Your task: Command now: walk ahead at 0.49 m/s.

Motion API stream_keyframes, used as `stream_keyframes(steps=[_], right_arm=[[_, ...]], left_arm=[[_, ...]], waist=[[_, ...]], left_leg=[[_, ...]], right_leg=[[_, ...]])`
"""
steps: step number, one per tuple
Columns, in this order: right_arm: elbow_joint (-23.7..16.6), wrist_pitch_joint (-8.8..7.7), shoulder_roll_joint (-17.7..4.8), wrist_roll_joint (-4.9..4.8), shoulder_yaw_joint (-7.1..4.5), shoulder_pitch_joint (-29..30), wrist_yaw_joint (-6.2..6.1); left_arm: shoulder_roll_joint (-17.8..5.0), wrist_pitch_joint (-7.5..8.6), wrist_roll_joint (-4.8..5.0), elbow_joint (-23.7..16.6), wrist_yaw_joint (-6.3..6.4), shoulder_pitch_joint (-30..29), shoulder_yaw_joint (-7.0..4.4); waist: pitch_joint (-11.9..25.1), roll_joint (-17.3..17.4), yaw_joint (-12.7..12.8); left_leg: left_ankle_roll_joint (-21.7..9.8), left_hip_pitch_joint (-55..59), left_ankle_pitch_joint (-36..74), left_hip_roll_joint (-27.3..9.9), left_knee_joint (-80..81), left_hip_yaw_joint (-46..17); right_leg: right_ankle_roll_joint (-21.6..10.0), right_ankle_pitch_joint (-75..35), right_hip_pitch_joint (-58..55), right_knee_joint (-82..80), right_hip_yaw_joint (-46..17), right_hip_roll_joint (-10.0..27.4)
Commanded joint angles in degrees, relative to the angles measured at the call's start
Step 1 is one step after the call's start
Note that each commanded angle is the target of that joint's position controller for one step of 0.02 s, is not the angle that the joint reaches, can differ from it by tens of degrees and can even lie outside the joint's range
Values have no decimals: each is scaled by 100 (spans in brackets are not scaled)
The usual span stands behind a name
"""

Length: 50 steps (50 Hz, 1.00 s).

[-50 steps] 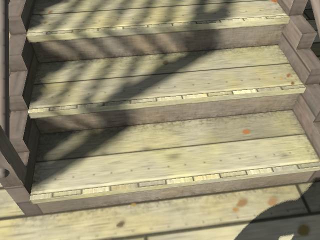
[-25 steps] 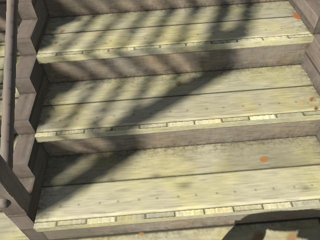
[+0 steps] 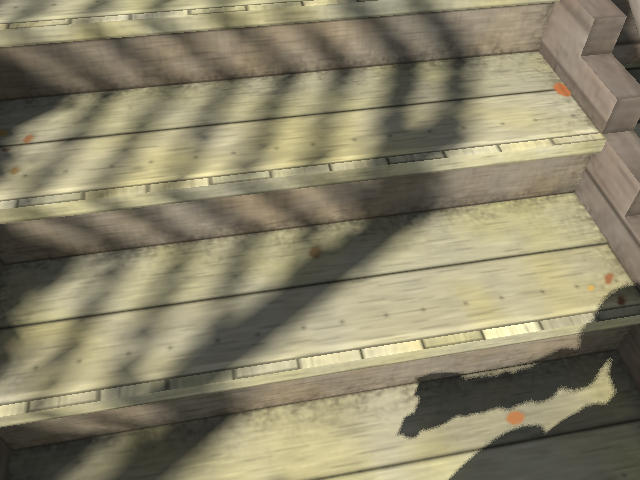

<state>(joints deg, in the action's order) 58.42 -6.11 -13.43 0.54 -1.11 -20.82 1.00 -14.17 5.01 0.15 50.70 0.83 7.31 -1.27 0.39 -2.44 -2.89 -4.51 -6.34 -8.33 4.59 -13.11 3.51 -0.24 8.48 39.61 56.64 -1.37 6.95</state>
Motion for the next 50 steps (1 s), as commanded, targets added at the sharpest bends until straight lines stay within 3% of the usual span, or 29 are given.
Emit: stream_keyframes(steps=[1,6,8,10,11,12,13,14,15,18,20,22,24,25,26,28,30,31,32,33,34,35,37,39,41,42,45,47,50], right_arm=[[-342,59,-690,1,-95,91,-53],[-182,268,-786,-51,-44,-369,-204],[-339,335,-967,-12,-56,-95,-185],[-377,429,-1006,-67,-71,95,-146],[-572,333,-1040,-118,-85,713,-112],[-815,100,-305,128,88,1062,-54],[-448,-122,262,-115,172,21,22],[-369,-157,123,-286,119,-273,48],[-629,-114,28,-411,107,364,59],[-1322,213,756,-313,389,1323,42],[-1724,275,1159,-314,613,1548,107],[-2524,149,1003,-225,807,2219,191],[-2899,92,657,-83,928,2793,141],[-2937,94,540,-2,911,2997,9],[-2869,59,398,-45,828,2787,-98],[-2605,124,-157,-17,552,1809,-115],[-2022,116,-544,-27,301,593,127],[-1461,245,-1075,176,119,-344,129],[-944,426,-1176,355,37,-1139,-49],[-612,359,-449,260,177,-826,-122],[-427,283,97,146,326,-218,-25],[-163,247,577,75,422,72,76],[113,255,1156,181,509,427,271],[77,285,938,244,470,740,283],[54,234,702,265,474,875,284],[267,229,538,328,470,283,258],[681,185,289,164,419,-853,131],[810,194,193,90,371,-1412,-7],[798,324,279,-17,368,-1741,-309]], left_arm=[[-34,-137,25,-15,-31,389,67],[-3,-3,-20,-440,-144,-475,121],[-87,87,-32,-403,-178,-112,62],[-363,179,-17,11,-179,1105,-192],[-570,124,-46,382,-108,2092,-299],[-1007,-19,-113,650,-38,2464,-283],[-774,-68,-334,706,-23,2904,-186],[-720,-130,-354,832,-28,2942,-236],[-330,-184,-233,885,-60,2659,-156],[480,-310,-147,1073,-225,2135,171],[559,-408,-185,1245,-197,2253,285],[405,-385,-163,1054,-129,1520,399],[296,-163,-8,988,67,1467,455],[46,-110,101,1125,142,2004,395],[-453,-25,210,1173,136,2279,314],[-1264,-102,57,1279,212,2542,57],[-1012,-287,-138,1148,305,2252,-11],[-477,-133,-252,871,140,2410,21],[157,43,-273,837,-200,1914,68],[375,185,-85,490,-485,1607,53],[797,181,48,-162,-532,655,236],[846,153,29,-555,-463,266,319],[1098,28,77,-533,-364,974,491],[947,-51,166,-465,-295,1281,553],[609,-118,53,-577,-148,968,519],[720,-177,56,-464,-71,941,524],[961,-228,39,-682,-38,214,620],[1007,-99,109,-1102,-59,-669,716],[939,40,13,-1807,-229,-1804,847]], waist=[[-91,610,238],[-337,621,176],[66,674,472],[651,636,1078],[619,681,1509],[501,-1186,1274],[1140,-1046,998],[999,-560,790],[399,-325,750],[-586,-43,322],[-798,-105,237],[-1014,87,-163],[-420,-117,-214],[266,-121,-86],[994,-541,-204],[1595,-1565,-682],[1858,-1479,-1075],[2156,805,-954],[2132,2397,-1051],[1017,1701,-643],[-253,1103,-202],[-672,582,171],[-435,31,818],[-520,6,1083],[-464,91,1045],[-289,413,822],[-456,815,323],[-518,923,-49],[-409,854,-240]], left_leg=[[-1018,-769,1209,-1511,451,-742],[-919,943,2238,-2118,-52,-1242],[-698,616,4132,-1877,-665,-827],[-347,584,5603,-1197,-2704,-323],[-139,-692,4378,-962,-4026,-433],[167,-2942,-1636,-182,-6572,-205],[98,-3783,-2015,239,-7947,-1649],[114,-4505,-2185,217,-8876,-1552],[85,-5508,-2277,-57,-9727,-1065],[-68,-7141,-2448,-386,-12259,-801],[-169,-7826,-2110,-329,-13259,-812],[-191,-7023,-1087,-578,-10963,-642],[123,-3955,-307,-633,-8325,666],[189,-2584,-223,-482,-7562,1087],[184,-1583,-619,-212,-7109,1264],[-62,-2276,-2075,106,-5867,1029],[-583,-1771,-2190,-126,-4273,-513],[-1487,-107,-2003,-1357,-2782,-3250],[-2244,565,-2440,-2226,-80,-6419],[-1897,-269,-3354,-2434,12,-6335],[-1344,-1316,-3252,-2363,-417,-4925],[-834,-1748,-2313,-2082,-686,-3531],[-142,-2002,-881,-1464,-1005,-1627],[-110,-2414,-653,-1296,-769,-694],[-240,-3318,-376,-1129,-474,-196],[-520,-2995,-365,-1257,-469,-359],[-721,-1528,-671,-1532,-490,-1108],[-610,55,-563,-1832,-409,-1600],[-458,736,-56,-1998,-86,-1801]], right_leg=[[88,-313,-777,-114,425,-176],[-227,767,573,-209,412,-200],[-346,636,-1002,-1362,673,-617],[-524,-688,-2813,-3247,934,-1021],[-680,-1490,-4194,-4117,272,-610],[-784,-5724,-5549,-3604,-1266,808],[-1496,-7204,-5985,-3001,-2220,1616],[-2065,-5276,-5848,-3319,-2404,1783],[-1966,-2957,-5584,-3695,-2095,1541],[-1324,-139,-3920,-4211,-1538,1122],[-1060,37,-3198,-4319,-1213,1002],[-619,427,-1522,-4764,-221,359],[-838,-1190,530,-5783,367,-73],[-871,-2619,240,-6027,431,-180],[-1110,-6079,-785,-5607,263,65],[-1134,-10303,-4007,-4093,117,639],[-1272,-10593,-4969,-1900,-26,859],[-1197,-7941,-2663,64,-34,50],[-940,-377,-736,3076,-987,-1568],[-1015,383,755,5371,-1955,-1629],[-1219,509,1886,6307,-1769,-1511],[-1333,452,2339,6898,-1433,-1330],[-1383,-71,2437,7020,-1314,-1112],[-1126,-379,2544,6173,-1166,-935],[-719,-1185,1948,5150,-694,-909],[-532,-1216,2207,5882,-347,-967],[-434,-639,3839,6474,-341,-738],[-396,-136,5188,6393,-413,-511],[-92,-97,5335,5017,114,13]])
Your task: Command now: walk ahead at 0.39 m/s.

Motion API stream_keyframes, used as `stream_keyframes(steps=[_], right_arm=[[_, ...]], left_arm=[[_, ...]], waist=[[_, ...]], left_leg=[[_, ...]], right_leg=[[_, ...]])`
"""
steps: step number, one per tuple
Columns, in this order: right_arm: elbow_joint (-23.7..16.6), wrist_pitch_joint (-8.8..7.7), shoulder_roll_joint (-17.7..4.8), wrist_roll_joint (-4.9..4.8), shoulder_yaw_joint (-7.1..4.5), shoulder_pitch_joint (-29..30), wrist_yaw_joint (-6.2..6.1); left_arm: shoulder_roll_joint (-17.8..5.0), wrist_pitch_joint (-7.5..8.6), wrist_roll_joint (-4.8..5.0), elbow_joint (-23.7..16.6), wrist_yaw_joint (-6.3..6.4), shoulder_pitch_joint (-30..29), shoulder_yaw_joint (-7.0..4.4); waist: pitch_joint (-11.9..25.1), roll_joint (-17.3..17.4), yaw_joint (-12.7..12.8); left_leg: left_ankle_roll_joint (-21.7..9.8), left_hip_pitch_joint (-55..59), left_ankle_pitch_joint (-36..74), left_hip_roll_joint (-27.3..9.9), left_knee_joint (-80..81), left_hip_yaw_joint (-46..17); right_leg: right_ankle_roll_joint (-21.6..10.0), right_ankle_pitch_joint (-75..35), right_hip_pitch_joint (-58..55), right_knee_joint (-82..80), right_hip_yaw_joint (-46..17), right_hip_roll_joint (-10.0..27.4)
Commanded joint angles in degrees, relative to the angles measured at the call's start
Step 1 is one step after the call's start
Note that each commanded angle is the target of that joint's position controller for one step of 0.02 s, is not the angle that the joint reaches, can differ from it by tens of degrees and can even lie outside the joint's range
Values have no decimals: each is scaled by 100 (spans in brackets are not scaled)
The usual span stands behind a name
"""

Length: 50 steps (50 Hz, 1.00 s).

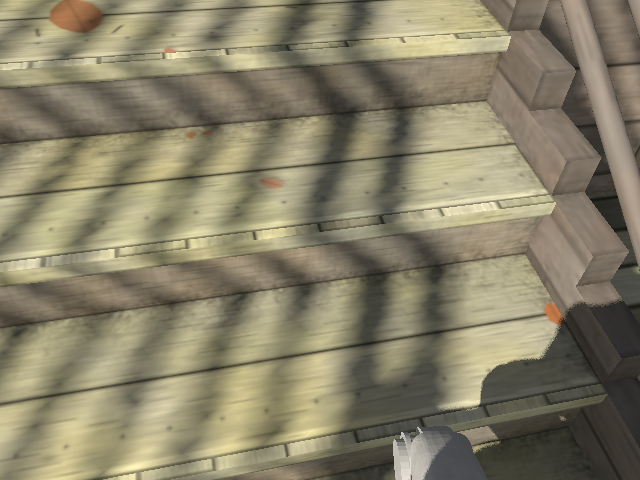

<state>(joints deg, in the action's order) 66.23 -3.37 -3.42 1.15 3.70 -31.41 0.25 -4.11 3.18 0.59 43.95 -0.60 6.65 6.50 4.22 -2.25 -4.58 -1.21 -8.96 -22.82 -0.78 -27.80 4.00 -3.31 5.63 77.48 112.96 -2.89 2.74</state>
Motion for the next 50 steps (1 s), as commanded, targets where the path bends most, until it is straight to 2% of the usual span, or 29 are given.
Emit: stream_keyframes(steps=[1,2,3,4,5,6,7,8,9,10,11,12,14,15,19,22,23,27,30,32,33,34,35,37,39,41,45,49,50], right_arm=[[-72,116,-876,-57,-169,-599,-332],[-192,197,-1149,-230,-305,-414,-438],[-149,271,-1108,-331,-325,-539,-459],[-128,223,-1094,-200,-275,-667,-343],[-23,125,-1322,-48,-284,-878,-215],[-80,62,-1683,-72,-357,-649,-158],[-213,-35,-1782,3,-430,-558,-128],[-170,-224,-1266,8,-337,-982,31],[1,-346,-1183,-45,-425,-646,190],[-242,-375,-857,-221,-497,-239,336],[-804,-238,-534,-252,-417,722,294],[-1206,-79,-381,-176,-382,1382,145],[-1411,80,-467,-105,-391,1109,-76],[-1453,75,-380,-215,-358,883,-93],[-1512,199,-238,-121,-166,858,-173],[-1335,329,-382,16,-183,999,-204],[-1193,373,-494,-27,-226,889,-248],[-1244,481,-689,47,-252,1843,-268],[-922,553,-694,-123,-372,1685,-264],[-754,529,-868,-81,-430,1609,-229],[-693,517,-1239,-29,-503,1461,-215],[-735,518,-1224,-97,-511,1907,-146],[-718,495,-913,-119,-482,1876,-70],[-565,451,-1099,-98,-552,1524,-73],[-563,424,-1572,-113,-697,1389,-143],[-517,375,-1652,-103,-748,926,-185],[-593,200,-1844,-100,-819,787,-266],[-541,150,-1728,-148,-741,774,-342],[-584,170,-1654,-188,-695,962,-355]], left_arm=[[-18,240,-64,-1284,-164,-1816,116],[162,243,-90,-1519,-242,-2297,291],[57,210,-70,-1635,-276,-2515,286],[-133,276,-29,-1579,-328,-2215,131],[-454,287,59,-1286,-300,-1205,-65],[-999,278,44,-846,-252,16,-339],[-1501,297,-130,-493,-271,1206,-539],[-1846,100,-395,-39,-124,2080,-741],[-1996,-78,-682,228,99,2610,-774],[-1657,-103,-616,378,102,1998,-708],[-1243,-104,-349,429,61,1200,-624],[-757,-68,-225,630,-2,717,-538],[-295,79,-367,953,-140,413,-434],[-187,113,-381,1118,-157,558,-417],[21,69,-467,1163,-139,603,-258],[-189,22,-579,1192,-29,462,-219],[-374,23,-654,1177,-13,414,-234],[-523,-70,-329,1250,279,553,-379],[-703,-207,-267,1463,346,1272,-541],[-817,-200,-128,1715,288,1777,-633],[-867,-115,-143,1769,214,2050,-689],[-468,-81,-204,1900,183,2336,-597],[-655,-108,-252,1930,222,1954,-619],[-934,-202,-139,1878,270,1482,-707],[-854,-203,-144,1766,274,1130,-699],[-639,-118,-119,1795,227,1050,-652],[-696,41,-148,1671,140,689,-640],[-746,219,101,1301,110,172,-613],[-700,219,60,1214,86,66,-562]], waist=[[-781,831,-15],[-826,691,-10],[-892,585,-86],[-367,998,95],[196,1744,471],[883,2237,1134],[1770,1744,1496],[2771,-189,1542],[3066,-1015,1662],[2318,-711,1257],[1115,-416,935],[-9,94,688],[-346,215,151],[-364,148,53],[-173,57,-207],[-27,-70,-172],[22,-265,-192],[-242,-401,221],[-572,-510,488],[-935,-110,533],[-665,544,715],[-433,970,1009],[-469,662,672],[-234,650,461],[-421,993,325],[-347,1092,140],[-279,1057,77],[-280,845,272],[-376,619,387]], left_leg=[[-777,1079,1825,-1519,1511,-1727],[-883,252,2239,-1681,2524,-1468],[-815,-47,3026,-1554,2687,-1125],[-793,-131,6027,-1267,2142,-601],[-840,202,9587,-1346,1418,-509],[-664,1166,10838,-1334,460,-439],[-441,447,10130,-1070,-796,-570],[-147,-1213,6249,-190,-2747,-590],[45,-1642,1111,703,-5521,-1358],[15,-2168,835,639,-7018,-2238],[-89,-2791,977,436,-7346,-1817],[-284,-3140,1194,238,-7467,-1513],[-732,-3263,1508,245,-7984,-1639],[-868,-3542,1757,359,-8264,-1758],[-633,-4059,2313,266,-7393,-1628],[-135,-3313,2771,184,-6778,-1020],[7,-2985,2705,131,-6804,-836],[229,-2295,2060,-375,-3409,-406],[104,-1338,762,-114,-908,-77],[-198,-912,1189,-245,736,-446],[-330,-168,2568,-509,463,-759],[-488,-176,2243,-377,184,-714],[-464,-815,1639,-261,382,-750],[-703,-890,-3,-224,640,-918],[-1075,-642,-1400,-649,1138,-1660],[-1455,-84,-1805,-1229,1457,-2628],[-1831,125,-1526,-1954,1712,-3498],[-1376,676,78,-1749,1576,-2440],[-1247,148,446,-1580,1621,-1978]], right_leg=[[285,278,1386,-971,380,621],[245,1202,-139,-2501,778,777],[192,1399,-1384,-3629,1035,700],[-7,1798,-3044,-4186,1831,21],[-261,1316,-4385,-4194,1860,-457],[-599,1346,-4865,-5017,1237,-523],[-1123,-330,-6611,-5236,-341,109],[-2058,-148,-8466,-7311,-2929,1403],[-2344,-239,-8394,-9190,-4937,2115],[-1818,491,-7424,-9255,-4494,2032],[-1336,1219,-6236,-9030,-3304,1846],[-932,1450,-5091,-8857,-2160,1594],[-529,847,-4539,-8757,-1036,1158],[-497,646,-4713,-8823,-815,1103],[-265,-427,-4830,-8910,667,681],[-558,-55,-4115,-9275,810,650],[-704,-76,-4006,-9389,727,741],[-513,615,-5034,-9899,483,696],[-714,1321,-5598,-9758,-245,1042],[-537,1524,-5645,-9329,-301,842],[-412,1171,-5288,-8948,31,466],[-208,615,-5320,-9314,289,211],[-98,602,-5874,-9233,547,100],[-89,1654,-5963,-8659,773,-72],[-92,2063,-5098,-8087,896,-186],[-80,1664,-4416,-7245,929,-317],[71,1803,-3440,-5049,301,71],[463,2224,-2570,-4205,109,354],[519,2369,-3107,-4789,265,376]])
Over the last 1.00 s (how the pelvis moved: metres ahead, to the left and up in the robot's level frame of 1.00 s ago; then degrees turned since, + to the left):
0.46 -0.06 0.15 -1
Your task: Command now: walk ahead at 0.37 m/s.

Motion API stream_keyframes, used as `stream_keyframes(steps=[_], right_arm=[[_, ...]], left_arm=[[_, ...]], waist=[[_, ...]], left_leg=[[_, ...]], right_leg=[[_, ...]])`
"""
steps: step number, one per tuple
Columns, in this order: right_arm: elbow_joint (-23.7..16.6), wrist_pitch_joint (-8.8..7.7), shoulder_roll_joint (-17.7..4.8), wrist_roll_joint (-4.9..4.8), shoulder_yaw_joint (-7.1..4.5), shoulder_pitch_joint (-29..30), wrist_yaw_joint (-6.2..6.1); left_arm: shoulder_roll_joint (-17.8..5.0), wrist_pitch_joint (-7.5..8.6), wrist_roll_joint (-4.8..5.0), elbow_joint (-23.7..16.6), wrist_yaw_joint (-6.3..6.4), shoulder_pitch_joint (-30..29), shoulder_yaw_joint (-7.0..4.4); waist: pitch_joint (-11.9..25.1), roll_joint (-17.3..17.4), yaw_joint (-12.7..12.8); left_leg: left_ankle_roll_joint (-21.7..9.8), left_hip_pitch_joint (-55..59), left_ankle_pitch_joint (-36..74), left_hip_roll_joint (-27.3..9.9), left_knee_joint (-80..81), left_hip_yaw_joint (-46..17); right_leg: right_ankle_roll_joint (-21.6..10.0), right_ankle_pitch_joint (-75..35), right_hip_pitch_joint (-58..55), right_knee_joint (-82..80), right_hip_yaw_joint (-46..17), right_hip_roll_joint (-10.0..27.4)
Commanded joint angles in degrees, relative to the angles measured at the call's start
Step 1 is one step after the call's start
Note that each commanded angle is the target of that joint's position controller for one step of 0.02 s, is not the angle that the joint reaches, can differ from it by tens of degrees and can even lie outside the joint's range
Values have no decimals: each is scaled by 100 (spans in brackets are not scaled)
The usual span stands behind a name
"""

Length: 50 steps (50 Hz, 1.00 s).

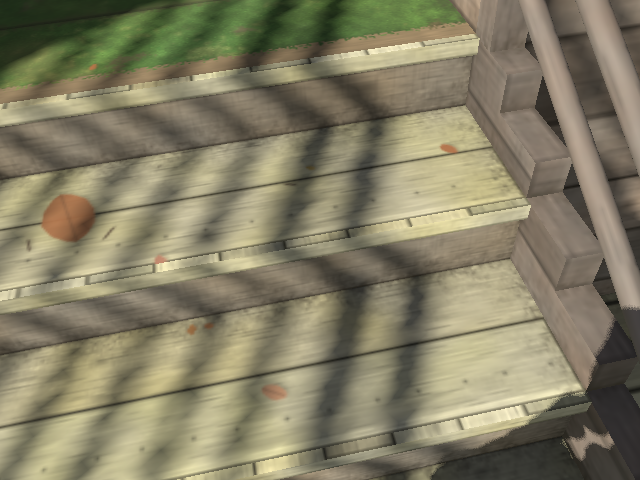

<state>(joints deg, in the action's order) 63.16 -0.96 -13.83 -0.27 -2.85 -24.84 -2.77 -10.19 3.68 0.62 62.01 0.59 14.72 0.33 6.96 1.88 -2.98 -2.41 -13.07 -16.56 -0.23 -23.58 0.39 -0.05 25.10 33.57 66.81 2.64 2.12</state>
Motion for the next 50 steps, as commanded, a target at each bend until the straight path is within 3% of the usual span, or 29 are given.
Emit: stream_keyframes(steps=[1,3,5,6,7,8,10,13,15,17,19,21,22,23,24,25,26,28,29,31,34,37,40,42,45,46,47,48,50], right_arm=[[-419,-29,-648,0,-18,645,-54],[-495,49,-966,152,-72,849,-69],[-680,-119,-437,109,76,1368,26],[-941,-261,200,30,245,1627,201],[-974,-493,805,-170,346,1751,254],[-859,-702,753,-308,304,610,316],[-2014,-507,800,-553,498,2465,302],[-2868,-218,1282,-335,800,2897,340],[-3432,-288,1046,-343,933,3051,488],[-3456,-290,647,-190,969,2949,527],[-3223,-291,94,-2,631,2554,430],[-2801,-115,-298,189,402,1592,431],[-2799,-45,-575,159,286,1372,486],[-2770,16,-1287,175,14,1254,600],[-2639,223,-1387,296,-42,1053,370],[-2205,128,-954,381,46,599,229],[-1750,46,-483,284,145,326,230],[-1489,-53,277,150,315,637,400],[-1543,-65,508,226,385,1059,457],[-1908,-168,369,199,317,1734,498],[-1622,-214,-49,272,238,1007,469],[-1452,129,-271,192,122,-44,287],[-1619,370,-407,87,-4,-528,19],[-1787,335,-538,7,-102,-128,-68],[-1899,269,-589,-53,-126,169,48],[-2103,145,-568,37,-196,416,106],[-2187,183,-313,12,-150,423,188],[-2148,281,-323,46,-190,459,264],[-2530,433,62,15,-62,549,361]], left_arm=[[-26,159,-3,-700,-71,-816,110],[-247,53,-65,-231,-50,616,-45],[-880,-173,8,214,-3,2156,-436],[-1250,-255,-57,504,83,3105,-508],[-1324,-253,-207,470,121,2973,-344],[-1581,-203,-408,-15,77,2720,-374],[-757,-245,-168,81,15,1967,-307],[506,-220,-252,93,6,1002,94],[286,-242,-242,-275,52,73,191],[-541,56,-200,-423,304,376,81],[-1576,194,63,-249,301,1300,-161],[-1810,27,25,-350,357,1019,-288],[-1740,-55,-13,-552,394,983,-348],[-1365,55,-333,-988,337,915,-344],[-466,338,-508,-1336,-32,627,-168],[-664,439,-339,-1627,-218,-3,-339],[-165,460,-172,-2091,-328,-525,-157],[422,318,-325,-2317,-330,-439,202],[362,278,-215,-2258,-301,18,228],[153,212,28,-2283,-67,133,235],[430,129,-113,-2819,138,-702,317],[572,230,-352,-3416,134,-1787,484],[685,250,-222,-3945,83,-2927,571],[588,171,-139,-3929,94,-2637,507],[-223,147,-123,-3188,108,-919,31],[-461,119,-226,-2927,120,-229,-63],[-572,-42,-369,-2942,219,-55,-85],[-568,-177,-418,-2912,358,-461,-94],[198,-318,-111,-2828,406,-1500,42]], waist=[[-597,-36,365],[-315,252,1052],[-438,-123,1816],[-239,-1794,1899],[-464,-2221,1438],[636,-2323,1053],[-957,-1519,919],[-1899,-642,213],[-2010,-698,-291],[-911,-758,-469],[672,-870,-684],[863,-1679,-966],[955,-1652,-1008],[1049,-147,-683],[1548,2085,-294],[1018,1380,-423],[6,577,-147],[-739,-515,485],[-944,-643,811],[-1213,-363,1088],[-949,476,760],[-486,290,417],[-114,648,94],[59,777,517],[1024,1233,964],[1558,269,1075],[1772,-1704,1080],[1616,-2829,1028],[-238,-1406,268]], left_leg=[[-1015,-320,191,-1337,1213,-1041],[-913,-1420,921,-1017,479,-655],[-547,-2144,2921,-326,-2085,-56],[-78,-3180,73,526,-4889,202],[-7,-4559,-1217,812,-8649,-580],[-91,-5457,-1539,953,-10725,-1254],[-135,-7760,-1425,130,-11672,-682],[-548,-7933,-1060,45,-12033,-915],[-551,-5679,149,-67,-8546,-58],[-309,-1785,897,-57,-6648,1229],[-502,-710,262,479,-5997,1685],[-896,-1661,-711,526,-4239,1163],[-940,-1103,-963,696,-2868,486],[-1372,438,589,21,-1806,-1830],[-2362,1620,1348,-1272,178,-4882],[-2314,1406,1405,-1563,756,-5270],[-1790,663,1010,-1455,374,-4466],[-889,-389,857,-809,-132,-2270],[-713,-1080,567,-561,-112,-1823],[-604,-2115,838,-292,122,-1134],[-759,-2061,2762,-288,103,-1298],[-410,-919,2330,-165,-161,-1792],[-702,-315,2827,-783,668,-2396],[-678,34,3165,-976,720,-2197],[-717,824,8589,-579,-785,-1151],[-610,-227,8742,-307,-1742,-905],[-103,-846,5216,490,-3659,-546],[340,-1646,74,1018,-6102,-1009],[390,-2815,-127,861,-7489,-1194]], right_leg=[[114,342,171,-1132,-27,371],[-142,-483,-1932,-2104,547,-62],[-426,-1716,-3455,-3947,303,-109],[-694,-4206,-4414,-4572,-1496,1193],[-894,-8822,-4391,-3750,-2544,2000],[-1888,-7775,-5240,-3894,-3433,2873],[-1641,-1459,-4725,-5200,-3316,2772],[-460,-1659,-2762,-5278,-1264,1840],[98,-1629,-43,-6205,652,708],[-603,-3846,1560,-7205,1037,587],[-830,-9953,-1156,-5933,1004,982],[-913,-12712,-4085,-4000,608,1655],[-932,-12586,-4263,-2767,484,1597],[-699,-8282,-2484,-783,89,696],[-284,-1571,78,2562,-532,-880],[-427,-944,1739,5414,-1226,-795],[-657,-866,2821,6346,-1277,-598],[-749,-1278,3216,6054,-971,-117],[-745,-1439,3007,5973,-910,2],[-554,-1445,2660,4733,-603,137],[-244,-1434,3205,5791,118,-97],[-205,-1931,3911,4474,174,111],[59,-1014,3431,2804,425,81],[-57,131,2237,1467,-21,162],[-670,110,-539,-125,132,-395],[-1138,-1392,-1966,-435,-1133,155],[-1962,-1431,-2229,-2524,-3215,1253],[-2449,-998,-1939,-4114,-5233,1708],[-1642,1567,-218,-3766,-3893,1265]])
Over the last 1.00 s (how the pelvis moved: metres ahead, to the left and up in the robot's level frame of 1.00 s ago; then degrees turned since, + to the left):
0.31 -0.07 0.17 0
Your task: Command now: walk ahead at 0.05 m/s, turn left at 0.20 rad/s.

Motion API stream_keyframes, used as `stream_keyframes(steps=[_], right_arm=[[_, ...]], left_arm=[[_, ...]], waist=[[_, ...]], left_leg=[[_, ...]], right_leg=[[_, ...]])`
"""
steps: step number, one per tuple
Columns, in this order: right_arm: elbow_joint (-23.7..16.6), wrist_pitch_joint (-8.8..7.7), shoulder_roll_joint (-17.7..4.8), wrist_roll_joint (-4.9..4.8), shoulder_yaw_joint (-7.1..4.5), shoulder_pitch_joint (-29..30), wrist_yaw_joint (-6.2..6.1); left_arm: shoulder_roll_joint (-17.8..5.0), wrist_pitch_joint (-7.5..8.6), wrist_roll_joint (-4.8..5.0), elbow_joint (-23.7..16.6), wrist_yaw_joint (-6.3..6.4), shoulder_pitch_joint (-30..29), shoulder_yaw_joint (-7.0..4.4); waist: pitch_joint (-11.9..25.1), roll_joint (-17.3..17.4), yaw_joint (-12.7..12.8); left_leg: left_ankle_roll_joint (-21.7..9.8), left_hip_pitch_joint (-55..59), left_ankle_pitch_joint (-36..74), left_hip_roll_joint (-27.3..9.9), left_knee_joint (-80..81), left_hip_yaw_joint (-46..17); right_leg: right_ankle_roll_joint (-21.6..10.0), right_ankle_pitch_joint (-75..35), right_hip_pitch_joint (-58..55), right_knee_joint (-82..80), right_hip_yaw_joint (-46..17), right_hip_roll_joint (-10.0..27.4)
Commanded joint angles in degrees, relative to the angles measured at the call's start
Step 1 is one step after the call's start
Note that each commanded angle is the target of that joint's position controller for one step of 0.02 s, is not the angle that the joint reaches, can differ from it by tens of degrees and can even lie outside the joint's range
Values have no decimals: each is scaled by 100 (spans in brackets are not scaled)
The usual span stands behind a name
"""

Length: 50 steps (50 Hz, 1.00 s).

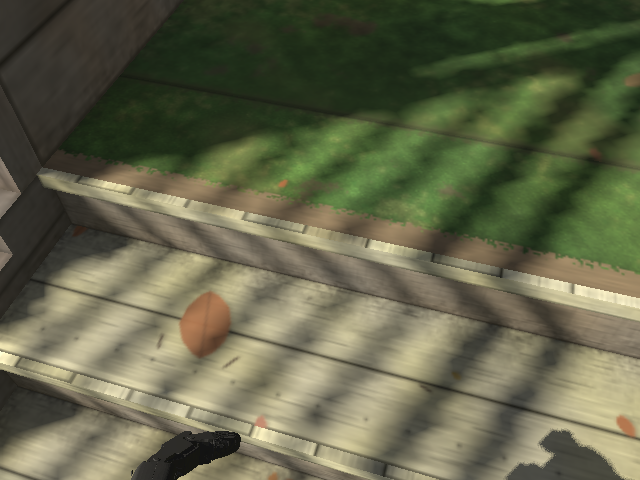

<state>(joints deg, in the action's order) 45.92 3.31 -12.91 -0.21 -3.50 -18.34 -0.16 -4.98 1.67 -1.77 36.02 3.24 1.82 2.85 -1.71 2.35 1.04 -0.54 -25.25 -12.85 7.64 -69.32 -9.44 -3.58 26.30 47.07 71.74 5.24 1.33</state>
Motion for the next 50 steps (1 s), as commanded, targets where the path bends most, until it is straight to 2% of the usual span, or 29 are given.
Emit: stream_keyframes(steps=[1,4,9,13,15,17,21,22,23,25,28,29,30,31,32,33,34,35,36,37,38,39,41,42,43,46,48,49,50], right_arm=[[-812,107,6,154,53,-243,29],[-691,133,-33,169,61,-615,-138],[-980,13,-32,153,99,161,-222],[-1226,1,-98,205,89,586,-166],[-1452,50,-149,121,62,873,-239],[-1448,59,-231,203,67,732,-310],[-1506,60,-195,144,150,531,-324],[-1403,30,-245,-69,117,357,-320],[-1423,18,-220,-106,147,212,-289],[-1221,24,-95,18,218,-58,-241],[-744,-150,-466,112,113,-27,59],[-787,-229,-299,169,193,-60,174],[-780,-343,205,-46,309,238,193],[-1030,-455,256,-119,378,1100,166],[-958,-499,131,-77,380,855,162],[-501,-523,-687,35,159,-291,86],[-92,-452,-916,100,20,-1131,138],[111,-310,-842,-48,-56,-1580,132],[115,-158,-1139,12,-167,-1632,-5],[-103,-100,-1265,104,-153,-932,-116],[-299,5,-1022,92,-38,-146,-236],[-465,23,-776,121,62,448,-302],[-458,5,-680,-132,77,272,-274],[-286,-65,-574,-113,106,-100,-230],[-216,-94,-718,-8,73,27,-171],[130,-174,-752,44,-5,-576,-135],[255,-215,-312,136,83,-702,-113],[201,-237,-202,235,103,-537,-83],[84,-250,-32,217,131,-252,-47]], left_arm=[[-173,-114,227,-86,146,-267,-186],[-322,22,120,179,69,206,-236],[-545,85,137,338,159,878,-343],[-771,-34,130,126,229,1072,-443],[-905,-151,204,-62,295,1200,-518],[-963,-163,235,-86,376,1318,-592],[-1113,-151,169,-231,530,1075,-634],[-1068,-185,187,-302,507,995,-608],[-1257,-230,204,-369,514,929,-671],[-1456,-279,240,-442,505,887,-785],[-698,-460,271,-261,401,1267,-771],[-566,-498,391,-287,397,937,-713],[-625,-473,482,-487,365,640,-595],[-591,-514,475,-368,292,1138,-569],[-229,-497,258,-233,182,1643,-473],[175,-261,34,43,-12,1972,-375],[-147,-52,191,249,-234,2379,-379],[-522,91,273,190,-312,1730,-395],[-349,68,200,-143,-277,338,-320],[-53,-51,290,-322,-207,-422,-166],[-148,-186,323,-459,-191,-893,-126],[-127,-257,196,-501,-175,-804,-81],[-136,-242,48,-426,-148,-671,-13],[-164,-160,52,-212,-177,-368,-24],[-518,-56,-54,26,-194,430,-132],[-531,-19,92,440,-156,811,-262],[-478,-179,83,610,-47,1008,-357],[-504,-254,8,686,29,1102,-426],[-620,-282,-72,722,102,1097,-487]], waist=[[-31,-877,-357],[-67,-527,-503],[54,-579,-214],[602,-1093,-3],[609,-1247,182],[564,-1183,242],[704,-1272,59],[616,-1502,18],[580,-1559,-79],[755,-990,-134],[959,1273,152],[370,708,-11],[-325,76,144],[-465,37,651],[-328,669,726],[273,1350,411],[1188,1618,260],[1222,1231,-231],[855,794,-616],[405,835,-565],[-199,1009,-412],[-281,882,-71],[-206,880,-114],[-176,812,-120],[269,574,327],[1002,7,248],[1173,-317,230],[1075,-614,286],[933,-1321,311]], left_leg=[[162,-1624,-304,-77,-2823,53],[86,-1305,62,-127,-2853,359],[159,-2057,895,-346,-2354,231],[497,-2407,1047,-750,-1637,588],[678,-2515,411,-933,-1692,383],[738,-2764,200,-1065,-1908,154],[719,-2045,-154,-1149,-1413,196],[742,-1678,-471,-1137,-991,219],[645,-1347,-680,-1196,-393,185],[317,-142,-741,-1183,1528,552],[67,1658,2773,-853,3470,1096],[-155,1010,3298,-1249,4409,501],[-33,305,3912,-1322,6186,906],[188,836,4168,-1516,7391,971],[374,2133,6405,-1804,7097,1028],[359,3704,11556,-2279,3923,741],[1,4078,12427,-2785,3298,735],[-207,4493,10807,-2545,3351,552],[-690,4213,8210,-2792,3615,-15],[-1274,3718,6891,-3406,4126,-642],[-1468,3190,6485,-3380,4506,-527],[-1387,2529,5131,-3197,4867,-487],[-1148,1927,5259,-2763,5430,28],[-1029,1940,5966,-2634,5329,157],[-745,2257,7596,-2142,4862,838],[-285,1904,8146,-1633,4495,1271],[-218,1683,6418,-1388,4224,1285],[-146,1414,4517,-1091,3736,1317],[-100,1081,658,-675,2290,1193]], right_leg=[[-991,1331,-856,-3901,-3301,1170],[-700,683,-749,-3548,-2110,925],[-881,-215,-1684,-3594,-2058,1078],[-1080,-262,-2617,-3613,-2385,1072],[-1190,25,-2716,-3814,-3173,1552],[-1266,253,-2823,-3756,-3477,1783],[-884,-1227,-2417,-3042,-2798,1580],[-891,-1476,-2061,-2952,-2791,1570],[-696,-1384,-1862,-2773,-2575,1545],[-221,-574,-1531,-2373,-1952,1318],[604,-670,-1267,-255,-44,-55],[503,-323,-1193,434,-277,-268],[78,-274,-1725,-280,-861,161],[-217,-829,-1869,-271,-892,0],[-156,699,-706,970,-773,-208],[248,2341,1223,2785,-753,-566],[515,2154,1064,3067,-981,-170],[543,2087,1793,2871,-965,37],[760,1763,2547,3328,-1082,263],[991,1490,2890,3394,-1144,510],[1124,1537,2843,3086,-921,445],[1088,1567,2135,2064,-808,746],[778,2274,594,722,-24,554],[544,1703,59,342,-260,511],[197,767,-416,-78,-388,323],[-127,-1787,-2202,-863,-574,65],[-215,-1622,-2921,-1426,-988,103],[-363,-1374,-2997,-1890,-1416,318],[-756,-1533,-2619,-2441,-2242,924]])
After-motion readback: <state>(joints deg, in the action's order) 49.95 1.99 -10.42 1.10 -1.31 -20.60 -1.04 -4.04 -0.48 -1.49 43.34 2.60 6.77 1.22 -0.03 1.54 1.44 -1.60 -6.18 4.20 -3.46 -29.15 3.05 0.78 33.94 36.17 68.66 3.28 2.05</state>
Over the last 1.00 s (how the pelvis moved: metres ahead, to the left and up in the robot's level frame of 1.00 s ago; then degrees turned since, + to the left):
0.38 -0.05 0.21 24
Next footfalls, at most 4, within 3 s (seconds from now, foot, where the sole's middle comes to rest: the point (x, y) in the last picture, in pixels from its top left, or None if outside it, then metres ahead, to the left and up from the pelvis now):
0.48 left None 0.07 0.24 -0.65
0.64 left None -0.02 0.28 -0.82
0.84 right None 0.15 0.03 -0.66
1.34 left None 0.08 0.38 -0.82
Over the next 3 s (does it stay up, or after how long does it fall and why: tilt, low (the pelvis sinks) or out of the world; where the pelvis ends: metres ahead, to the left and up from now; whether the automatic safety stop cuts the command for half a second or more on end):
stays up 0.51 0.18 0.21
